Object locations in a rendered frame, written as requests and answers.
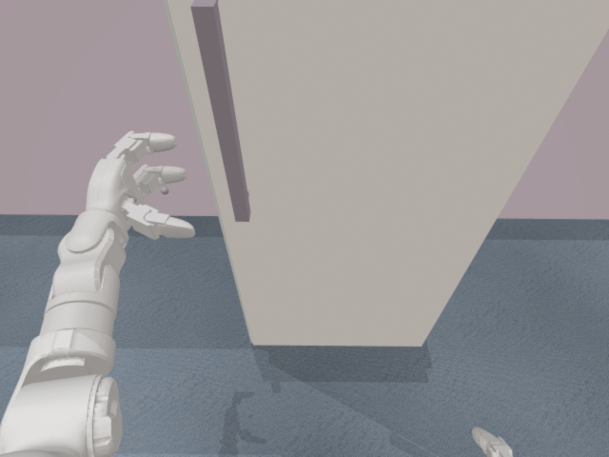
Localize fridge door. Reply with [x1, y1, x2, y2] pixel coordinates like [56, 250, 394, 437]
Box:
[167, 0, 609, 347]

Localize robot left forearm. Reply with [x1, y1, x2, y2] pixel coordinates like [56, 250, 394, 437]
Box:
[0, 209, 129, 454]

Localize robot left hand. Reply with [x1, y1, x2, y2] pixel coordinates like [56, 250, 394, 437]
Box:
[86, 131, 195, 240]

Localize handle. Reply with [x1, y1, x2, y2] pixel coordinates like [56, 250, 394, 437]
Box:
[191, 0, 250, 222]

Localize robot right hand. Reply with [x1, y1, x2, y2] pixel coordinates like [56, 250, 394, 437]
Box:
[472, 427, 513, 457]

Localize left robot upper arm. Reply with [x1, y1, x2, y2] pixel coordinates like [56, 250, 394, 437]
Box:
[0, 374, 123, 457]

